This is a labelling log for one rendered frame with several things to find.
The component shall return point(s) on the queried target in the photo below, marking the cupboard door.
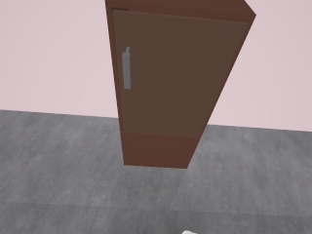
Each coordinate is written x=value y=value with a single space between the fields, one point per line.
x=178 y=65

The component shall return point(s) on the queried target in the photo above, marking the handle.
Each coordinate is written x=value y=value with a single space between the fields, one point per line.
x=127 y=75

